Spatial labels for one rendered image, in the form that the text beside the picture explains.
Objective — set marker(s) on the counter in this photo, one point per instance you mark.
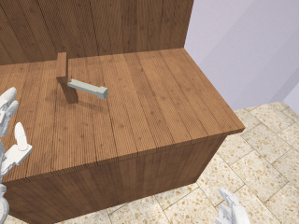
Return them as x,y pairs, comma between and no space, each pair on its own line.
157,130

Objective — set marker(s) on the left robot hand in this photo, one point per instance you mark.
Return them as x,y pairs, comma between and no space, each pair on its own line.
17,153

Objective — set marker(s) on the tap lever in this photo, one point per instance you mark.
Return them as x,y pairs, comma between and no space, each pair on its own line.
101,92

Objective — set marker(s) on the left robot forearm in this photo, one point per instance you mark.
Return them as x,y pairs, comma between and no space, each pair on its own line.
4,206

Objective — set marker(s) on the right robot hand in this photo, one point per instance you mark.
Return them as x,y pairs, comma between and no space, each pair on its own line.
236,215

